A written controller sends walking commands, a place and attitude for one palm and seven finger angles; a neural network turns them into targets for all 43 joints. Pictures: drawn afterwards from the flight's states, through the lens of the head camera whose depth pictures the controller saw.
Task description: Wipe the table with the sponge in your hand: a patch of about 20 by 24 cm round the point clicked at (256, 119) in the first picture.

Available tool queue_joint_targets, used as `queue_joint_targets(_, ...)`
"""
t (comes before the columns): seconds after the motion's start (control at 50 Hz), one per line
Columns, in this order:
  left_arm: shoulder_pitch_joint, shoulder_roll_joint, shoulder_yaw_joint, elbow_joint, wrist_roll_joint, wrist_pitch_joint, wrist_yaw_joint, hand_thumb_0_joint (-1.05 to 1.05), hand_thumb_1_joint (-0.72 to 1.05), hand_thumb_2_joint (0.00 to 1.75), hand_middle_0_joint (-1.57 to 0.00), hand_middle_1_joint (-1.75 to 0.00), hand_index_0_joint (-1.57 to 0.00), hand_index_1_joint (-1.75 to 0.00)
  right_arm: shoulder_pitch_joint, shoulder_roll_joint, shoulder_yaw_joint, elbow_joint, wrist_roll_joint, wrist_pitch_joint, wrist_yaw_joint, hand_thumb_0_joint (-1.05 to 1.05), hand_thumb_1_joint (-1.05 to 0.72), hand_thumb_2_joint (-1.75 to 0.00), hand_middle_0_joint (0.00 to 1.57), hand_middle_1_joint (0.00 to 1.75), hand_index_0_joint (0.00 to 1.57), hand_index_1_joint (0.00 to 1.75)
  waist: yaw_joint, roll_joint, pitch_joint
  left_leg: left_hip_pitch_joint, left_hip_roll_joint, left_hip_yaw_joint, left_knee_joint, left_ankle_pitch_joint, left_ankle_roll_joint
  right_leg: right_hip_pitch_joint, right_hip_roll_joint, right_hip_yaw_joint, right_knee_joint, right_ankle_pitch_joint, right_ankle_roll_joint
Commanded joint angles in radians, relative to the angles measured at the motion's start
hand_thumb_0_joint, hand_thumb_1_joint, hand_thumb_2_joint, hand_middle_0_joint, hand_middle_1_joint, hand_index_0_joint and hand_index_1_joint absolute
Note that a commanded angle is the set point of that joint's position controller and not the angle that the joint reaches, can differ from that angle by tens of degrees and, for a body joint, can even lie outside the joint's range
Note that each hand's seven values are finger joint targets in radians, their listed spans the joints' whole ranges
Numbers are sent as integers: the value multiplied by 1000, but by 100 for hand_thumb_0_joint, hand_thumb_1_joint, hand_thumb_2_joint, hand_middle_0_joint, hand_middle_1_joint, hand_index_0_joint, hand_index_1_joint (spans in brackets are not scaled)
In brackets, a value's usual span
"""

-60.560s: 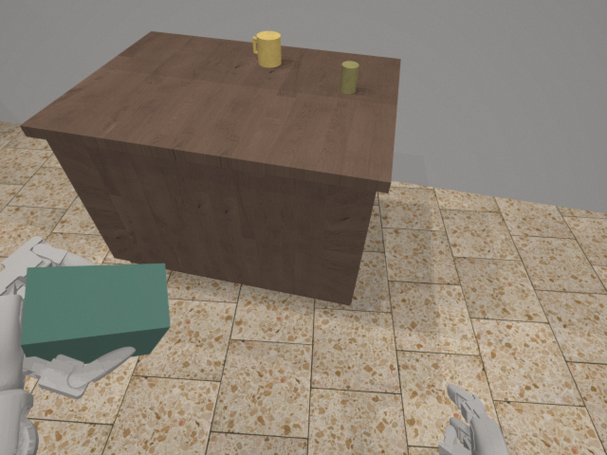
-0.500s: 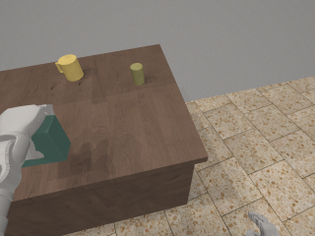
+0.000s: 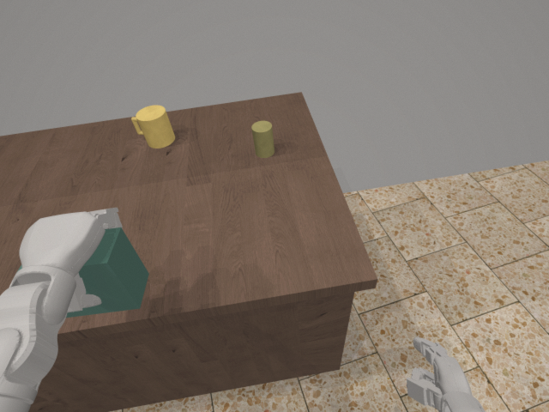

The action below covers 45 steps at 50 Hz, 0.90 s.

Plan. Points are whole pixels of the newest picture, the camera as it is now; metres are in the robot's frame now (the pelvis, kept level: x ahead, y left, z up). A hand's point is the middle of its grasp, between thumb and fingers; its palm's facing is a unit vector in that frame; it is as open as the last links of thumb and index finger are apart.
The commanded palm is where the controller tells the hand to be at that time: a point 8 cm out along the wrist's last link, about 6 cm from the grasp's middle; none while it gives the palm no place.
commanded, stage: bring the sponge back beside the body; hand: left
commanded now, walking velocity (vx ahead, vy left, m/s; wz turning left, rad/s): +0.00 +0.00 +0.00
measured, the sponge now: (95, 281) +0.25 +0.31 +0.06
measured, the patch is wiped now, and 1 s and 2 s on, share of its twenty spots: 0.90 0.90 0.90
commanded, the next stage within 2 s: step back with the hand held close in 1.00 s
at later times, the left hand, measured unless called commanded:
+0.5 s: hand (86, 308) +0.19 +0.27 +0.11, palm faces -0.01 -0.05 -1.00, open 10.4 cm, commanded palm +0.17 +0.27 +0.17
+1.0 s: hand (89, 324) +0.17 +0.26 +0.11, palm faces +0.01 -0.07 -1.00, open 10.4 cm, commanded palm +0.15 +0.26 +0.18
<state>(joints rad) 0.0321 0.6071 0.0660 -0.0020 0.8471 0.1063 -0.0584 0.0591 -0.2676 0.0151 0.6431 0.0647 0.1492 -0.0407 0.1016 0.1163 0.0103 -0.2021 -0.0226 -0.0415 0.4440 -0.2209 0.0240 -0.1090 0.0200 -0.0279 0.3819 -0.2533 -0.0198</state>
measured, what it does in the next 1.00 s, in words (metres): stands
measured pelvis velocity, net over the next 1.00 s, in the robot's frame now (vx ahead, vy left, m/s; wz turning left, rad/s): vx -0.02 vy -0.02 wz -0.04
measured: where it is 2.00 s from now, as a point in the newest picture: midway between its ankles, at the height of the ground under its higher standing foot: outside the picture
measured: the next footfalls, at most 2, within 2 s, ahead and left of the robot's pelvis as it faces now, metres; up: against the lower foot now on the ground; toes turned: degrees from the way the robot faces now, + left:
none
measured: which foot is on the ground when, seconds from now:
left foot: down 0.00-1.00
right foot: down 0.00-1.00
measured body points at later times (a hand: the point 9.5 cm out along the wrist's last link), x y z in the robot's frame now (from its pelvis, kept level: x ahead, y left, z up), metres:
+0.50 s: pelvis -0.01 -0.01 +0.00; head -0.03 -0.06 +0.45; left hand +0.19 +0.27 +0.16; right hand +0.20 -0.24 -0.10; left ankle +0.01 +0.11 -0.74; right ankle -0.03 -0.11 -0.74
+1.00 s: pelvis -0.02 -0.02 +0.00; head -0.05 -0.06 +0.44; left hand +0.17 +0.26 +0.16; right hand +0.21 -0.23 -0.09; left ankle +0.01 +0.11 -0.74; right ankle -0.03 -0.11 -0.74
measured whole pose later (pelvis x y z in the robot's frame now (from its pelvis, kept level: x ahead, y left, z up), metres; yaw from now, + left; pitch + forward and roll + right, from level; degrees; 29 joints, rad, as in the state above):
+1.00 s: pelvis -0.02 -0.02 +0.00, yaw -2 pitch -6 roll +0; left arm 0.37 0.56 0.06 -0.32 0.83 0.19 -0.02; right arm 0.06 -0.26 0.01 0.64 0.05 0.10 -0.04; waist 0.12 0.13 0.02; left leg -0.13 0.01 -0.02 0.44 -0.21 0.00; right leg -0.07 0.05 0.00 0.41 -0.24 -0.05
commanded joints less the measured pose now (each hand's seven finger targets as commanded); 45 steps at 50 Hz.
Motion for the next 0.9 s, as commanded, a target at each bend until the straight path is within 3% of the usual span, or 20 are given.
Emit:
queue_joint_targets(0.0,-240,292,180,-229,19,9,52,0,10,130,-120,-160,-120,-160,-145,-115,-40,-144,-11,-43,-6,0,-90,-90,20,30,20,30,-7,-16,-216,123,-8,-2,-56,251,31,33,35,9,-52,228,-41)
queue_joint_targets(0.08,-158,255,167,-264,5,16,50,0,10,130,-120,-160,-120,-160,-154,-109,-38,-151,-13,-50,1,0,-90,-90,20,30,20,30,-2,-12,-199,120,-7,2,-58,245,31,45,35,15,-56,232,-42)
queue_joint_targets(0.12,-138,287,201,-305,5,25,47,0,10,130,-120,-160,-120,-160,-184,-112,-30,-164,-13,-50,3,0,-90,-90,20,30,20,30,7,4,-192,117,-10,-5,-59,233,31,49,44,38,-59,225,-48)
queue_joint_targets(0.18,-85,240,167,-308,-7,27,47,0,10,130,-120,-160,-120,-160,-162,-108,-37,-161,-15,-53,2,0,-90,-90,20,30,20,30,-2,-26,-163,109,-7,7,-54,219,34,36,34,23,-62,214,-38)
queue_joint_targets(0.22,-81,283,208,-361,-5,26,49,0,10,130,-120,-160,-120,-160,-191,-112,-31,-174,-15,-60,2,0,-90,-90,20,30,20,30,11,-6,-174,116,-11,-3,-55,204,34,42,44,52,-65,197,-46)
queue_joint_targets(0.28,-1,235,182,-378,-14,14,59,0,10,130,-120,-160,-120,-160,-163,-105,-42,-167,-17,-66,2,0,-90,-90,20,30,20,30,6,-18,-162,118,-9,9,-44,213,35,35,35,38,-61,208,-39)
queue_joint_targets(0.32,13,263,214,-435,-12,14,63,0,10,130,-120,-160,-120,-160,-194,-106,-39,-179,-17,-73,2,0,-90,-90,20,30,20,30,17,-3,-165,127,-13,0,-41,212,35,36,45,71,-63,212,-46)
queue_joint_targets(0.38,81,223,192,-425,-23,14,78,0,10,130,-120,-160,-120,-160,-166,-102,-47,-173,-19,-78,2,0,-90,-90,20,30,20,30,11,-31,-133,109,-8,11,-36,189,34,21,33,55,-64,186,-36)
queue_joint_targets(0.42,85,258,226,-477,-18,19,84,0,10,130,-120,-160,-120,-160,-197,-105,-44,-184,-17,-82,1,0,-90,-90,20,30,20,30,22,-12,-147,117,-13,4,-36,185,32,25,42,89,-63,178,-44)
queue_joint_targets(0.44,113,215,193,-466,-21,22,91,0,10,130,-120,-160,-120,-160,-173,-94,-47,-181,-20,-87,0,0,-90,-90,20,30,20,30,14,-22,-137,106,-10,16,-29,184,33,22,31,66,-57,177,-37)
queue_joint_targets(0.48,169,195,186,-463,-31,26,95,0,10,130,-120,-160,-120,-160,-169,-98,-51,-178,-19,-88,4,0,-90,-90,20,30,20,30,14,-38,-112,101,-7,16,-28,180,31,10,29,69,-61,182,-35)
queue_joint_targets(0.52,169,224,208,-517,-26,37,98,0,10,130,-120,-160,-120,-160,-208,-99,-45,-191,-19,-94,2,0,-90,-90,20,30,20,30,25,-25,-120,112,-14,7,-27,171,32,8,39,107,-65,169,-42)
queue_joint_targets(0.58,236,167,164,-531,-30,42,103,0,10,130,-120,-160,-120,-160,-176,-93,-53,-187,-21,-98,4,0,-90,-90,20,30,20,30,16,-32,-103,104,-6,20,-25,165,31,-1,27,81,-63,157,-33)
queue_joint_targets(0.62,204,212,191,-568,-14,54,105,0,10,130,-120,-160,-120,-160,-214,-97,-44,-194,-21,-101,3,0,-90,-90,20,30,20,30,22,-6,-95,113,-9,10,-30,155,31,-12,39,115,-71,137,-42)
queue_joint_targets(0.64,197,192,177,-548,-11,56,112,0,10,130,-120,-160,-120,-160,-180,-89,-48,-188,-24,-104,0,0,-90,-90,20,30,20,30,14,-48,-96,101,-6,21,-22,150,32,-10,29,95,-64,128,-34)
queue_joint_targets(0.68,189,174,162,-500,-12,61,111,0,10,130,-120,-160,-120,-160,-180,-91,-49,-176,-22,-101,-4,0,-90,-90,20,30,20,30,8,-58,-57,99,-3,24,-32,131,31,-29,28,93,-80,101,-31)
queue_joint_targets(0.72,139,222,193,-530,2,68,110,0,10,130,-120,-160,-120,-160,-221,-96,-42,-181,-20,-106,-8,0,-90,-90,20,30,20,30,21,-7,-77,117,-9,15,-39,124,30,-28,39,127,-87,79,-42)
queue_joint_targets(0.76,150,192,168,-498,4,69,109,0,10,130,-120,-160,-120,-160,-195,-92,-43,-174,-22,-109,-8,0,-90,-90,20,30,20,30,17,-41,-76,112,-6,19,-38,138,29,-21,32,97,-81,91,-37)
queue_joint_targets(0.82,164,197,173,-522,-4,76,97,0,10,130,-120,-160,-120,-160,-229,-94,-37,-181,-21,-110,-8,0,-90,-90,20,30,20,30,22,-6,-92,121,-10,13,-49,129,30,-6,39,120,-83,89,-42)
queue_joint_targets(0.88,199,159,139,-514,-11,78,91,0,10,130,-120,-160,-120,-160,-199,-92,-43,-174,-24,-106,-5,0,-90,-90,20,30,20,30,13,-35,-81,110,-5,24,-47,137,30,-3,29,90,-80,103,-34)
